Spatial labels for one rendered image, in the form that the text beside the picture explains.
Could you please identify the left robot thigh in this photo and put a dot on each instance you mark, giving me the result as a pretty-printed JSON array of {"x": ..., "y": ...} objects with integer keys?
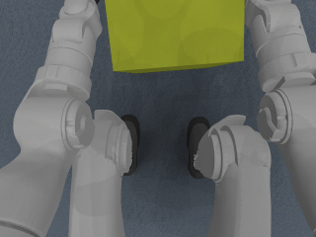
[{"x": 95, "y": 194}]

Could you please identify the left robot forearm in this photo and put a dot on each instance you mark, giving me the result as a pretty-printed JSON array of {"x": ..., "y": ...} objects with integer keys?
[{"x": 70, "y": 54}]

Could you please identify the right robot shin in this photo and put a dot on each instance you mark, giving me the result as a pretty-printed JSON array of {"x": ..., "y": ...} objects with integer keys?
[{"x": 230, "y": 120}]

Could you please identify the right robot upper arm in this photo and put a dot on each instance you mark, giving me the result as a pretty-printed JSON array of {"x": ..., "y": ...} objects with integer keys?
[{"x": 287, "y": 117}]

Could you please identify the right robot forearm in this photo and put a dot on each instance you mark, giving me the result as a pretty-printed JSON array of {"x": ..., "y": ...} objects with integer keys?
[{"x": 280, "y": 44}]

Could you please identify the left robot upper arm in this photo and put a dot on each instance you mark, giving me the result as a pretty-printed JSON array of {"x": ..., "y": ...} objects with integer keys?
[{"x": 50, "y": 132}]

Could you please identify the carton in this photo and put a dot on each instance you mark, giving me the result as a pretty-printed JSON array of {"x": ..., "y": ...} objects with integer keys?
[{"x": 169, "y": 35}]

